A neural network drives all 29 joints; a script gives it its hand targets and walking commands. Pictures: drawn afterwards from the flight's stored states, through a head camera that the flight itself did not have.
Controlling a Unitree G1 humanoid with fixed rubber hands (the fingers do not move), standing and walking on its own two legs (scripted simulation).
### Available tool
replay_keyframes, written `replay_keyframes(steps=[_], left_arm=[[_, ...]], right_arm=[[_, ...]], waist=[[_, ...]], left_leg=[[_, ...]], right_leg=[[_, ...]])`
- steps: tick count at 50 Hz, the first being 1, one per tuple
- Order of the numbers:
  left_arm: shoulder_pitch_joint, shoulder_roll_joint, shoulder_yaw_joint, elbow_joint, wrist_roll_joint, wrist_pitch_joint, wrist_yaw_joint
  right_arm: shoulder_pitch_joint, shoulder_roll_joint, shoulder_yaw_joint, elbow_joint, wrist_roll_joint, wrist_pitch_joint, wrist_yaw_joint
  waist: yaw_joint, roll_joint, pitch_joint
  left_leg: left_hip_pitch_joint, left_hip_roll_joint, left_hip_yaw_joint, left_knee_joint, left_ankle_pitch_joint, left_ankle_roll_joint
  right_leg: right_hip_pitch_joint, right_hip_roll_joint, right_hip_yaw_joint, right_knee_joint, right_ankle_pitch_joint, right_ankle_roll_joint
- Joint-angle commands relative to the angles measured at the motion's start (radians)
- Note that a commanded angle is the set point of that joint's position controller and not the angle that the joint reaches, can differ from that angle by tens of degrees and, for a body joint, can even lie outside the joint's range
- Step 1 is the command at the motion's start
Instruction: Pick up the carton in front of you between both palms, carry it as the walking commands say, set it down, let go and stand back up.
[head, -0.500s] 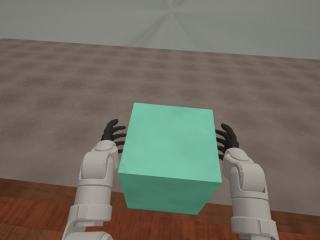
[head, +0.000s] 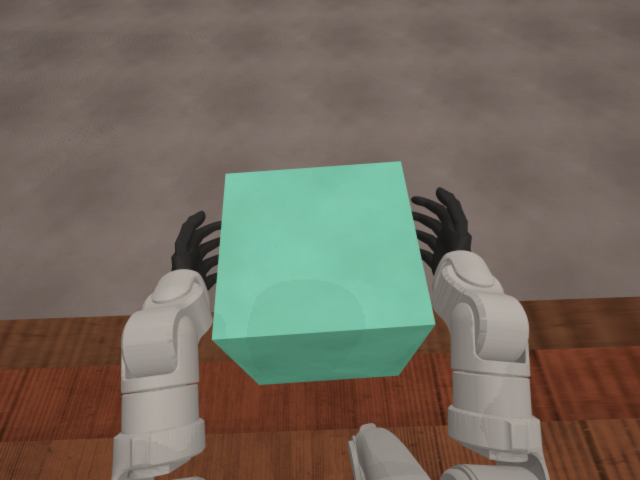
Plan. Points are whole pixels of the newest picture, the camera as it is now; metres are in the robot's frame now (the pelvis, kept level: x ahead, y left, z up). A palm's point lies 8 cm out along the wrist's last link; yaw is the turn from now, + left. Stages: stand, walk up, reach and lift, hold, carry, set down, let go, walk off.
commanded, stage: carry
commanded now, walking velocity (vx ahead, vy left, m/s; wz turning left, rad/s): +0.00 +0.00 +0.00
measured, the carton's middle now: (321, 286) +0.36 -0.03 +0.01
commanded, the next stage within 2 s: none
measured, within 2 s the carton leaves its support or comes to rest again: neither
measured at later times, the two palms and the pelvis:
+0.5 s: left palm (278, 208) +0.60 +0.04 -0.11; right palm (431, 220) +0.56 -0.26 -0.13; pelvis +0.23 -0.06 -0.10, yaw -11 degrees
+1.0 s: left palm (313, 192) +0.76 -0.04 -0.24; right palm (433, 189) +0.71 -0.33 -0.22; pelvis +0.45 -0.09 -0.37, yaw -6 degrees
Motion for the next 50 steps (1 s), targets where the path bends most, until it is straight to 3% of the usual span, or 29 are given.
replay_keyframes(steps=[1,3,4,5,6,8,10,11,13,15,19,23,28,30,33,34,35,38,39,41,42,43,44,45,46,47,48,49,50], left_arm=[[-0.549,-0.627,-0.599,-0.138,-0.083,-0.004,-0.018],[-0.567,-0.604,-0.634,-0.167,-0.121,0.012,-0.027],[-0.656,-0.591,-0.645,-0.190,-0.163,0.007,-0.028],[-0.624,-0.532,-0.643,-0.131,-0.172,0.026,-0.017],[-0.594,-0.474,-0.624,-0.065,-0.167,0.039,0.003],[-0.679,-0.436,-0.651,-0.036,-0.201,0.043,0.029],[-0.732,-0.597,-0.665,0.039,-0.288,0.051,0.009],[-0.701,-0.654,-0.658,0.086,-0.299,0.052,0.000],[-0.729,-0.848,-0.709,0.091,-0.387,0.032,-0.045],[-0.803,-0.984,-0.754,-0.045,-0.502,-0.020,-0.091],[-0.460,-0.930,-0.710,-0.101,-0.459,-0.130,-0.082],[-0.234,-0.823,-0.762,-0.211,-0.325,-0.229,-0.092],[-0.351,-0.761,-0.835,-0.242,-0.210,-0.204,-0.148],[-0.490,-0.743,-0.826,-0.233,-0.220,-0.174,-0.142],[-0.408,-0.619,-0.720,-0.054,-0.118,-0.105,-0.101],[-0.362,-0.548,-0.639,0.035,-0.086,-0.089,-0.078],[-0.306,-0.469,-0.574,0.121,-0.035,-0.065,-0.049],[-0.423,-0.175,-0.318,0.304,0.038,0.062,0.054],[-0.510,-0.113,-0.284,0.314,0.026,0.116,0.083],[-0.790,-0.138,-0.343,0.328,-0.074,0.215,0.103],[-0.812,-0.238,-0.437,0.196,-0.165,0.217,0.077],[-1.068,-0.294,-0.414,-0.009,-0.235,0.178,0.052],[-0.977,-0.276,-0.360,0.192,-0.184,0.207,0.072],[-0.948,-0.281,-0.278,0.231,-0.178,0.180,0.071],[-1.152,-0.363,-0.269,0.016,-0.248,0.164,0.070],[-1.108,-0.284,-0.186,0.093,-0.134,0.186,0.107],[-1.188,-0.315,-0.166,0.000,-0.148,0.184,0.105],[-1.257,-0.436,-0.208,-0.096,-0.122,0.193,0.098],[-1.296,-0.507,-0.251,-0.069,-0.116,0.203,0.083]], right_arm=[[-0.579,0.706,0.700,-0.174,0.295,0.100,0.096],[-0.473,0.683,0.647,-0.087,0.270,0.093,0.084],[-0.466,0.684,0.631,-0.067,0.257,0.097,0.081],[-0.387,0.619,0.563,0.014,0.205,0.118,0.071],[-0.272,0.546,0.507,0.106,0.144,0.146,0.057],[-0.256,0.414,0.389,0.198,0.065,0.169,0.013],[-0.352,0.401,0.335,0.136,0.032,0.140,-0.020],[-0.384,0.426,0.336,0.113,0.025,0.131,-0.024],[-0.480,0.572,0.398,0.042,0.061,0.084,-0.008],[-0.617,0.672,0.478,-0.108,0.148,0.022,0.017],[-0.350,0.703,0.594,-0.188,0.173,-0.053,0.016],[-0.092,0.707,0.635,-0.204,0.105,-0.136,0.028],[-0.369,0.638,0.732,-0.285,0.181,-0.121,0.128],[-0.402,0.677,0.772,-0.259,0.217,-0.078,0.151],[-0.177,0.609,0.653,0.011,0.163,-0.001,0.151],[-0.232,0.543,0.614,-0.023,0.147,0.025,0.133],[-0.255,0.480,0.594,-0.023,0.135,0.051,0.108],[-0.374,0.175,0.441,0.127,0.079,0.128,-0.015],[-0.436,0.104,0.404,0.154,0.096,0.169,-0.053],[-0.636,0.056,0.367,0.177,0.177,0.248,-0.094],[-0.744,0.204,0.409,0.105,0.266,0.269,-0.066],[-0.792,0.424,0.360,0.174,0.282,0.294,-0.039],[-0.632,0.335,0.258,0.355,0.193,0.335,-0.047],[-0.794,0.396,0.317,0.225,0.284,0.309,-0.022],[-0.936,0.525,0.362,0.058,0.377,0.302,0.005],[-1.042,0.565,0.403,0.084,0.394,0.321,0.024],[-1.215,0.696,0.500,0.033,0.484,0.316,0.051],[-1.232,0.747,0.499,0.043,0.475,0.317,0.060],[-1.189,0.771,0.453,0.084,0.434,0.318,0.057]], waist=[[0.269,-0.244,-0.263],[0.226,-0.017,-0.301],[0.311,-0.004,-0.319],[0.357,-0.178,-0.285],[0.292,-0.332,-0.298],[0.211,-0.240,-0.256],[0.202,0.087,-0.236],[0.200,0.092,-0.298],[0.178,0.025,-0.315],[0.201,-0.095,-0.398],[0.335,-0.330,-0.713],[0.284,-0.297,-0.812],[0.178,0.127,-0.486],[0.126,0.117,-0.210],[0.046,-0.091,-0.068],[0.137,-0.194,-0.114],[0.125,-0.226,-0.113],[-0.096,0.221,-0.059],[-0.072,0.219,-0.054],[-0.083,0.121,0.126],[0.031,-0.020,0.078],[0.071,-0.160,0.009],[0.054,-0.290,-0.033],[0.186,-0.012,-0.159],[0.202,0.000,-0.200],[0.204,-0.401,-0.129],[0.203,-0.456,0.111],[0.127,-0.212,0.372],[0.084,-0.058,0.333]], left_leg=[[-0.446,-0.021,0.103,0.568,0.054,-0.040],[-0.375,0.027,0.113,0.669,-0.001,0.006],[-0.432,0.044,0.113,0.742,-0.007,-0.004],[-0.461,-0.006,0.132,0.946,-0.016,-0.025],[-0.533,-0.029,0.034,1.010,-0.022,-0.046],[-0.585,-0.026,-0.051,0.963,-0.131,0.002],[-0.682,-0.033,0.032,0.623,-0.169,-0.062],[-0.629,-0.059,0.056,0.519,-0.120,-0.100],[-0.484,-0.126,0.152,0.475,-0.075,-0.126],[-0.555,-0.148,0.169,0.560,-0.083,-0.145],[-0.700,-0.155,0.112,0.753,-0.097,-0.139],[-0.725,-0.033,-0.043,0.943,-0.013,-0.108],[-0.622,-0.030,0.193,0.293,0.360,-0.134],[-0.127,-0.081,0.351,-0.033,0.728,-0.167],[0.229,0.001,0.189,-0.181,1.117,-0.108],[0.218,0.008,0.248,-0.256,1.226,-0.083],[0.286,0.042,0.201,-0.271,1.250,-0.063],[0.390,0.301,-0.333,-0.256,1.221,0.157],[0.289,0.418,-0.561,-0.317,1.109,0.194],[-0.001,0.303,-0.500,-0.344,0.856,0.142],[-0.143,0.386,-0.580,-0.416,0.357,0.176],[-0.410,0.396,-0.750,-0.440,0.200,0.192],[-0.519,0.169,-0.223,-0.564,0.468,0.009],[-0.539,0.130,-0.161,-0.501,0.166,-0.134],[-0.671,0.120,-0.140,-0.129,-0.089,-0.166],[-0.506,-0.016,0.025,0.423,-0.066,-0.152],[-0.472,-0.101,0.041,0.708,-0.044,-0.117],[-0.662,-0.015,-0.141,0.537,0.164,-0.063],[-0.584,0.013,-0.028,0.392,0.365,-0.057]], right_leg=[[0.861,-0.056,-0.029,-0.656,1.050,-0.113],[0.889,-0.113,0.048,-0.692,0.936,-0.060],[0.955,-0.103,0.041,-0.564,0.759,-0.050],[0.914,-0.192,0.184,-0.669,0.720,-0.090],[0.890,-0.289,0.494,-0.699,0.558,-0.167],[0.746,-0.374,0.800,-0.791,-0.159,-0.208],[0.844,-0.298,0.633,-0.520,0.756,-0.203],[0.878,-0.243,0.547,-0.498,0.840,-0.149],[0.802,-0.101,0.369,-0.547,0.833,-0.001],[1.060,-0.080,0.257,-0.555,1.157,0.074],[1.570,-0.068,0.247,-0.497,1.726,0.033],[1.558,-0.183,0.343,-0.538,1.134,0.008],[1.077,-0.055,0.180,-0.554,0.618,0.062],[0.421,0.088,-0.002,-0.516,0.311,0.071],[0.108,0.117,-0.115,-0.127,-0.224,0.112],[0.217,0.123,-0.200,-0.019,-0.168,0.114],[0.158,0.118,-0.212,0.025,-0.166,0.118],[-0.233,0.040,0.025,0.509,-0.439,0.139],[-0.248,0.027,0.121,0.601,-0.501,0.136],[-0.197,0.054,0.048,0.538,-0.590,0.117],[-0.153,-0.025,0.136,0.447,-0.279,0.058],[0.188,-0.085,0.154,0.291,-0.056,0.024],[0.497,-0.004,-0.203,0.196,0.005,0.050],[0.628,0.038,-0.148,-0.026,-0.068,0.014],[0.670,-0.091,0.028,-0.169,-0.079,-0.081],[0.287,-0.210,0.249,-0.466,-0.336,-0.211],[-0.090,-0.360,0.463,-0.857,-0.637,-0.307],[-0.246,-0.407,0.573,-0.828,-0.642,-0.229],[-0.141,-0.339,0.420,-0.663,-0.390,-0.133]])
